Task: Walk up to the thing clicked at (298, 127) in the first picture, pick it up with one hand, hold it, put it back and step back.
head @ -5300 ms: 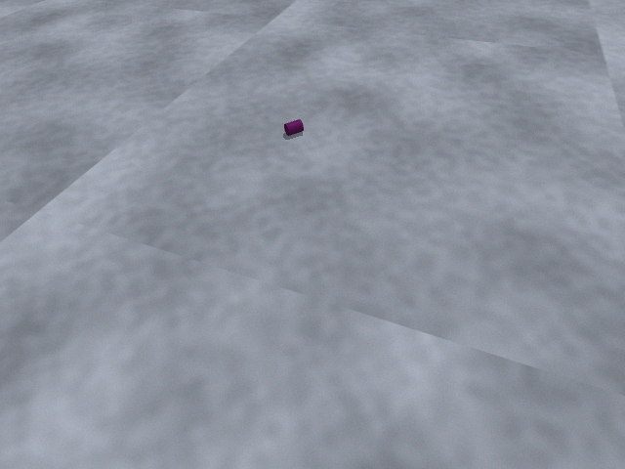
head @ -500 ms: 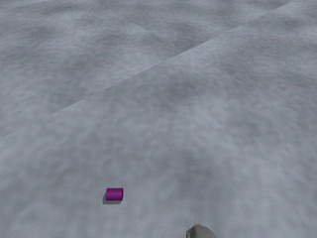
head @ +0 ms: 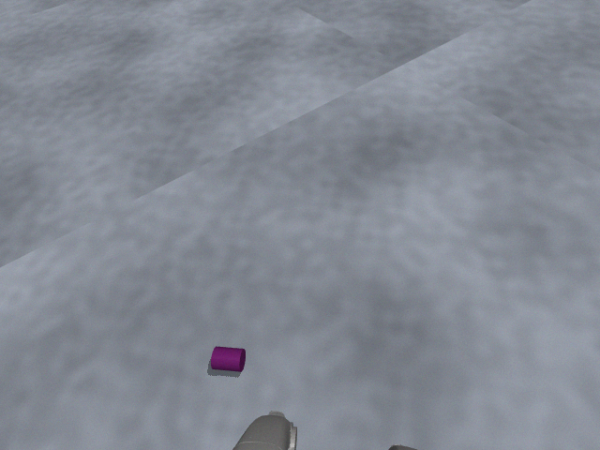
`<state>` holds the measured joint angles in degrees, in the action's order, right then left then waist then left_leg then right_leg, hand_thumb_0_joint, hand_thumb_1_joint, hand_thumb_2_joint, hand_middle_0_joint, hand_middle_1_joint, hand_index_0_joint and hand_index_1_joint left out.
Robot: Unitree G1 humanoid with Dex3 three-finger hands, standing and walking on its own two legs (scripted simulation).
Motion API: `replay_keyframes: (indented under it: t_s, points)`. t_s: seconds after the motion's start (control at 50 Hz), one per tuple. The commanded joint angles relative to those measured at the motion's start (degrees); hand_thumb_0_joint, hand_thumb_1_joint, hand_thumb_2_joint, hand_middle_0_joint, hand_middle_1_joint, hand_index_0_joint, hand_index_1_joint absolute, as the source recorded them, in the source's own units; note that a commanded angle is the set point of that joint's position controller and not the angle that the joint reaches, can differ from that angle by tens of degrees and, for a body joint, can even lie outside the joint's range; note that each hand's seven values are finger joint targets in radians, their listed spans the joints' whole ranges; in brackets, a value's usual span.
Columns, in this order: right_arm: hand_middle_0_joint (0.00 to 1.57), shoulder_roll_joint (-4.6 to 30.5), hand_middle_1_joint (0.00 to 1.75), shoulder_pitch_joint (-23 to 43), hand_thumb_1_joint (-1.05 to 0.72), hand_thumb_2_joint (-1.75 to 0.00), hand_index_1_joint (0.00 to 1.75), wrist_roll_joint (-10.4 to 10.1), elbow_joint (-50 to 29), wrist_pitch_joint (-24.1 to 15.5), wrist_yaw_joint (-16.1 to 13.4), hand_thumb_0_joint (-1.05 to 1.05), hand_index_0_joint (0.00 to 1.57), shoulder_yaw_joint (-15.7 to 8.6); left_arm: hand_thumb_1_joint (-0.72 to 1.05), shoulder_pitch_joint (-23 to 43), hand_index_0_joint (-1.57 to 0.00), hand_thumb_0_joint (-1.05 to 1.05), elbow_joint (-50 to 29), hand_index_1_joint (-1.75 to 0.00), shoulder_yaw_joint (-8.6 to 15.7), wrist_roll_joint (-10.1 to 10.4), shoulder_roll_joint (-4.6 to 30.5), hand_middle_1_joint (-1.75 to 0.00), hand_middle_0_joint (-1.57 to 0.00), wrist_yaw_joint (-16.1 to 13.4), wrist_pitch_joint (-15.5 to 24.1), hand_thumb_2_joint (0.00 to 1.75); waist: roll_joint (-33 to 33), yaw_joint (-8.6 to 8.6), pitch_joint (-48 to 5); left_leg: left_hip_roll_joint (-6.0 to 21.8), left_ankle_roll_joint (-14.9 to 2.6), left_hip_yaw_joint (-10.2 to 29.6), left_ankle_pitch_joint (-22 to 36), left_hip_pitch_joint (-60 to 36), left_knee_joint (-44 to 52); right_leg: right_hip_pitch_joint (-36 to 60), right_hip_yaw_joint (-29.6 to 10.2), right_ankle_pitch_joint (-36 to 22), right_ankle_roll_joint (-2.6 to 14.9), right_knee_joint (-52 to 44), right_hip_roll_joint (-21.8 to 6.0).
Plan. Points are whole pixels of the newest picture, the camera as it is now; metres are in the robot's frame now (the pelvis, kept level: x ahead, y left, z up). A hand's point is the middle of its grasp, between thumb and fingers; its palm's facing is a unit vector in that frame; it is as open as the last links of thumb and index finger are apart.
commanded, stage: walk up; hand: left
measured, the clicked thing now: (228, 358) +0.44 +0.35 -0.72
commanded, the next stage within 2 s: stand in 1.50 s
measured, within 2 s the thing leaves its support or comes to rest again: neither
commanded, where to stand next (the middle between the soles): +0.11 +0.08 m, yaw +0 degrees
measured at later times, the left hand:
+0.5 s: hand out of the picture +0.06 +0.31 -0.14, palm faces +0.02 -0.92 -0.39, open 7.4 cm
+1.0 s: hand out of the picture +0.11 +0.31 -0.12, palm faces -0.01 -0.93 -0.37, open 7.4 cm
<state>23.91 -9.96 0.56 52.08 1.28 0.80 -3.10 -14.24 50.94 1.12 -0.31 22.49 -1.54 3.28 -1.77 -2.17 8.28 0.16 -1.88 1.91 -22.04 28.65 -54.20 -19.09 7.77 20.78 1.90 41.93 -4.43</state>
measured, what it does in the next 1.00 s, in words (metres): steps on the spot: left foot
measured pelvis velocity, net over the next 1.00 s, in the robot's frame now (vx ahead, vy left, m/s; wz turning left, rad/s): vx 0.02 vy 0.04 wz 0.02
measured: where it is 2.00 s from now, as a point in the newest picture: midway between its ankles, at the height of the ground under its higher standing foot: outside the picture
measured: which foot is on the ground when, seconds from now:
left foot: up 0.00-0.08, down 0.10-1.00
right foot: down 0.00-1.00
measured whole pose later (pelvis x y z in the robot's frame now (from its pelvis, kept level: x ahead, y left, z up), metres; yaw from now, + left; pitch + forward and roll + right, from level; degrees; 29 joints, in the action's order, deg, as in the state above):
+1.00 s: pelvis +0.02 +0.04 +0.03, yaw +1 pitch -2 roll +0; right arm 20.9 -1.7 -0.1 65.2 0.6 1.6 -1.5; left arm -3.8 65.5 -1.0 -0.3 21.2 -0.3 1.7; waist -0.2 -0.4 2.5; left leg 0.3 -0.6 -2.4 -11.4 8.9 -22.2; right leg -8.2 1.9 10.9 -2.6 21.2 -3.6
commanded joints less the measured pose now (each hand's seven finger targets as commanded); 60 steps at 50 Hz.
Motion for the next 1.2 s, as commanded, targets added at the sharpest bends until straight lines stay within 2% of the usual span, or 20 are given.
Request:
replay_keyframes:
  t_s: [0.0, 0.04, 0.08, 0.1, 0.12, 0.14, 0.18, 0.22, 0.24, 0.26, 0.28, 0.32, 0.36, 0.38, 0.42, 0.48, 0.52, 0.82, 1.0, 1.18]
  points:
    - [0.20, 9.18, 0.30, -0.56, -0.90, -0.90, 0.30, -0.14, -4.22, -1.00, -0.43, 0.00, 0.20, -2.79, 0.90, -0.71, -0.20, 0.00, -3.53, -0.30, 5.35, -0.21, 17.97, -0.30, -0.20, -1.61, 0.97, 0.90, 12.30, 0.35, -11.20, 1.42, -0.09, -2.51, -0.64, -2.29, 4.97, 9.69, -12.57, -43.65, 8.30, -8.16, -15.04]
    - [0.20, 8.81, 0.30, -0.75, -0.90, -0.90, 0.30, -0.35, -3.05, -1.35, -0.37, 0.00, 0.20, -2.79, 0.90, 0.77, -0.20, 0.00, -3.49, -0.30, 4.84, 0.01, 17.70, -0.30, -0.20, -1.36, 0.58, 0.90, 11.34, 1.20, -11.84, 0.03, -0.52, -4.70, 3.37, -9.38, 13.34, 6.00, -10.22, -36.82, 7.15, -4.84, -12.65]
    - [0.20, 10.95, 0.30, -3.23, -0.90, -0.90, 0.30, 0.37, -1.39, -2.16, -0.85, 0.00, 0.20, -3.50, 0.90, 0.58, -0.20, 0.00, -2.97, -0.30, 3.69, 0.09, 15.14, -0.30, -0.20, -0.92, 0.26, 0.90, 5.64, 3.39, -13.88, 1.34, -2.89, -0.33, 10.55, -20.40, 22.00, -1.74, -7.43, -26.01, 3.48, 2.09, -9.87]
    - [0.20, 14.05, 0.30, -4.12, -0.90, -0.90, 0.30, 0.89, -1.21, -2.69, -1.25, 0.00, 0.20, -4.23, 0.90, 0.34, -0.20, 0.00, -3.32, -0.30, 2.64, 0.37, 11.83, -0.30, -0.20, -0.68, 0.29, 0.90, -3.75, 3.94, -16.14, 10.42, -6.50, 13.85, 18.39, -26.76, 24.06, -9.97, -4.17, -16.46, -0.20, 10.28, -5.30]
    - [0.20, 17.25, 0.30, -0.93, -0.90, -0.90, 0.30, -0.56, -2.15, -2.63, -1.18, 0.00, 0.20, -4.13, 0.90, 1.68, -0.20, 0.00, -2.81, -0.30, 2.82, 0.96, 11.68, -0.30, -0.20, -0.99, -0.21, 0.90, -8.39, 3.41, -15.55, 18.66, -13.69, 22.85, 22.36, -22.22, 24.90, -10.18, -3.35, 9.13, -1.69, 9.38, 1.03]
    - [0.20, 16.00, 0.30, 0.26, -0.90, -0.90, 0.30, -0.58, -1.52, -2.29, -0.99, 0.00, 0.20, -3.98, 0.90, 4.60, -0.20, 0.00, -1.55, -0.30, 3.08, 0.46, 13.72, -0.30, -0.20, -1.24, -0.28, 0.90, -6.62, 4.16, -13.00, 18.63, -15.43, 21.76, 19.63, -15.75, 26.23, -6.87, -6.42, 15.42, -1.57, 10.61, -0.06]
    - [0.20, 13.41, 0.30, 6.01, -0.90, -0.90, 0.30, -0.40, -2.12, -2.01, -1.25, 0.00, 0.20, -2.39, 0.90, 1.22, -0.20, 0.00, 0.80, -0.30, 2.97, 0.83, 12.68, -0.30, -0.20, -0.84, -0.12, 0.90, -4.94, 0.94, -11.26, 13.80, -11.54, 12.88, 21.08, -13.27, 22.87, -2.90, -5.77, 8.07, -1.43, 2.43, 0.77]
    - [0.20, 11.38, 0.30, 10.52, -0.90, -0.90, 0.30, -0.80, -2.24, -1.53, -0.94, 0.00, 0.20, -1.29, 0.90, -2.37, -0.20, 0.00, 3.89, -0.30, 3.27, 0.28, 13.44, -0.30, -0.20, -0.85, 0.84, 0.90, -4.75, -1.68, -10.47, 8.39, -5.22, 6.07, 18.20, -5.92, 17.77, 7.31, -6.90, -8.76, -0.72, -10.63, 0.95]
    - [0.20, 8.81, 0.30, 9.86, -0.90, -0.90, 0.30, -0.99, -1.91, -1.25, -0.70, 0.00, 0.20, -0.52, 0.90, -0.60, -0.20, 0.00, 3.67, -0.30, 3.86, -0.62, 16.71, -0.30, -0.20, -0.92, 1.36, 0.90, 2.92, -0.90, -10.35, 4.08, -1.72, 3.07, 12.36, -3.81, 12.22, 5.93, -19.55, -5.82, 1.92, -16.43, -7.01]
    - [0.20, 9.56, 0.30, 7.83, -0.90, -0.90, 0.30, -0.80, -0.69, -0.88, -0.97, 0.00, 0.20, -0.89, 0.90, 3.04, -0.20, 0.00, 3.48, -0.30, 4.42, -0.83, 19.78, -0.30, -0.20, -0.67, 1.12, 0.90, 7.75, 1.14, -8.55, 1.97, -0.58, -0.08, -0.60, -5.04, 10.28, 1.22, -26.73, 3.12, 6.42, -19.96, -13.21]
    - [0.20, 10.18, 0.30, 6.04, -0.90, -0.90, 0.30, -0.54, 1.28, -0.77, -0.93, 0.00, 0.20, -1.20, 0.90, 7.13, -0.20, 0.00, 2.47, -0.30, 4.05, -0.88, 19.22, -0.30, -0.20, -0.48, 1.14, 0.90, 6.84, 2.77, -6.50, 2.87, -0.29, -0.13, -4.46, -8.55, 10.35, -2.34, -27.27, 5.20, 7.84, -19.95, -14.54]
    - [0.20, 10.55, 0.30, 5.48, -0.90, -0.90, 0.30, -0.46, 3.05, -1.29, -0.41, 0.00, 0.20, -1.46, 0.90, 9.32, -0.20, 0.00, 2.67, -0.30, 2.58, -0.50, 16.37, -0.30, -0.20, -0.29, 0.82, 0.90, 3.38, 4.15, -5.82, 3.55, -1.33, 1.76, 1.23, -15.03, 19.94, -6.66, -18.59, 5.02, 3.73, -17.98, -8.88]
    - [0.20, 12.18, 0.30, 7.78, -0.90, -0.90, 0.30, 0.00, 3.28, -2.04, -0.10, 0.00, 0.20, -1.60, 0.90, 8.52, -0.20, 0.00, 3.98, -0.30, 1.51, -0.16, 12.64, -0.30, -0.20, 0.14, 0.49, 0.90, -1.11, 2.71, -6.80, 8.96, -4.27, 11.47, -2.48, -14.08, 29.12, -4.75, -8.74, 1.19, -0.62, -11.31, -0.42]
    - [0.20, 12.64, 0.30, 8.11, -0.90, -0.90, 0.30, -0.11, 3.36, -2.07, 0.01, 0.00, 0.20, -1.31, 0.90, 7.65, -0.20, 0.00, 4.86, -0.30, 1.75, -0.01, 12.99, -0.30, -0.20, 0.21, 0.46, 0.90, -0.86, 1.72, -7.22, 11.12, -5.63, 13.48, -3.37, -10.94, 31.32, 0.01, -7.13, 0.98, -1.33, -9.34, 1.49]
    - [0.20, 11.44, 0.30, 10.43, -0.90, -0.90, 0.30, -0.33, 4.01, -2.10, 0.09, 0.00, 0.20, -0.48, 0.90, 5.59, -0.20, 0.00, 6.73, -0.30, 1.60, 0.09, 12.33, -0.30, -0.20, 0.22, 0.88, 0.90, 0.05, 0.03, -8.51, 10.27, -4.50, 10.44, 3.89, -9.17, 30.53, 6.91, -7.77, -3.33, -1.11, -12.99, 0.79]
    - [0.20, 10.32, 0.30, 10.64, -0.90, -0.90, 0.30, -0.33, 5.59, -2.19, -0.06, 0.00, 0.20, -0.01, 0.90, 7.28, -0.20, 0.00, 7.54, -0.30, 1.59, 0.42, 13.28, -0.30, -0.20, 0.22, 1.14, 0.90, -1.31, 0.91, -10.25, 6.72, -1.33, 5.08, 13.01, -12.38, 28.54, 9.08, -10.43, -12.53, 0.05, -15.81, -2.48]
    - [0.20, 10.61, 0.30, 10.43, -0.90, -0.90, 0.30, -0.36, 6.59, -2.22, -0.22, 0.00, 0.20, -0.12, 0.90, 7.90, -0.20, 0.00, 7.92, -0.30, 1.18, 0.75, 12.96, -0.30, -0.20, 0.20, 0.87, 0.90, -2.33, 1.02, -11.72, 7.09, -1.40, 5.04, 15.61, -15.77, 29.67, 8.64, -9.31, -14.67, -0.39, -15.51, -2.37]
    - [0.20, 9.46, 0.30, 11.20, -0.90, -0.90, 0.30, -0.74, 9.43, -1.86, -0.02, 0.00, 0.20, -0.46, 0.90, 11.75, -0.20, 0.00, 11.37, -0.30, 0.61, 0.16, 11.81, -0.30, -0.20, 0.38, 0.08, 0.90, 1.15, 1.75, -12.03, 6.99, -0.12, 2.05, 19.69, -21.64, 34.65, 12.06, -9.69, -18.19, -1.62, -22.98, -3.80]
    - [0.20, 9.63, 0.30, 11.63, -0.90, -0.90, 0.30, -0.18, 9.70, -1.83, 0.05, 0.00, 0.20, -0.71, 0.90, 12.36, -0.20, 0.00, 11.74, -0.30, 0.63, -0.40, 11.25, -0.30, -0.20, 0.68, -0.37, 0.90, 0.64, 1.84, -9.12, 6.83, 0.29, 2.55, 9.28, -19.75, 38.90, 11.00, -9.47, -13.05, -1.77, -24.39, -3.04]
    - [0.20, 9.11, 0.30, 10.13, -0.90, -0.90, 0.30, -0.36, 9.67, -1.91, -0.14, 0.00, 0.20, -0.79, 0.90, 12.20, -0.20, 0.00, 11.43, -0.30, 0.96, -0.34, 11.26, -0.30, -0.20, 0.44, -0.23, 0.90, 2.28, 2.10, -11.35, 6.49, 0.49, 0.78, 19.72, -23.32, 36.37, 12.15, -9.96, -19.67, -1.98, -24.49, -3.75]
